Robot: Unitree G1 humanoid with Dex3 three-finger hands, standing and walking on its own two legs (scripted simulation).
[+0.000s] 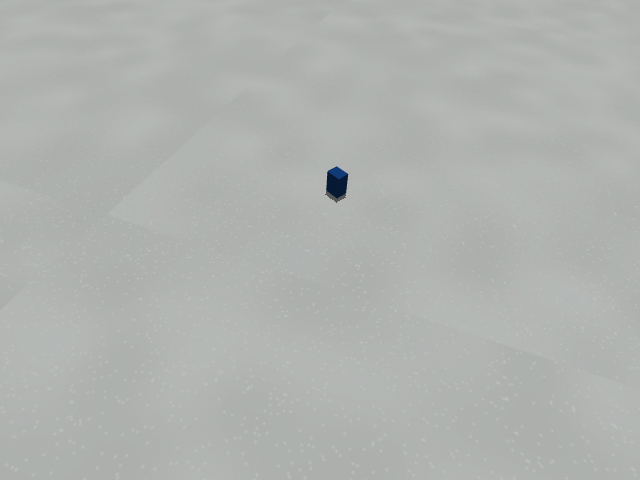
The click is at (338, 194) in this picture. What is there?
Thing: carton on end
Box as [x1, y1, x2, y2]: [326, 166, 347, 197]
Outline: 336,166 327,171 326,190 334,196 338,197 345,193 347,174
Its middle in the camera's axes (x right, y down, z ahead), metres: +0.07 -0.26 +1.88
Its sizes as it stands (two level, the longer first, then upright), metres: 0.078 0.062 0.120
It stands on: the floor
